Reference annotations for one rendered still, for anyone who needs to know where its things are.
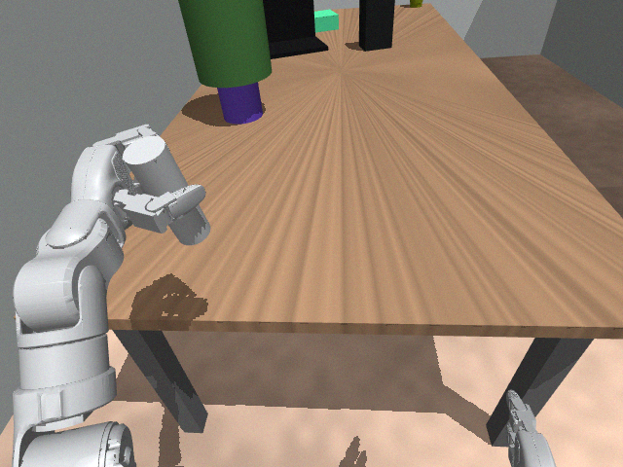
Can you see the right robot hand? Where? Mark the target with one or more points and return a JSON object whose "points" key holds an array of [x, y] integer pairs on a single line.
{"points": [[526, 447]]}

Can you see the potted plant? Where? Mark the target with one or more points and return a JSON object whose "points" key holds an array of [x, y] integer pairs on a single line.
{"points": [[230, 48]]}

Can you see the left robot arm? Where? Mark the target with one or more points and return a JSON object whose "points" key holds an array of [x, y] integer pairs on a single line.
{"points": [[62, 321]]}

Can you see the table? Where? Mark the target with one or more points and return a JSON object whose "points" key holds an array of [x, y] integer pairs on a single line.
{"points": [[402, 191]]}

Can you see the left robot hand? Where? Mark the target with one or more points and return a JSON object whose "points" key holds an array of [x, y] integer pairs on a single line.
{"points": [[100, 174]]}

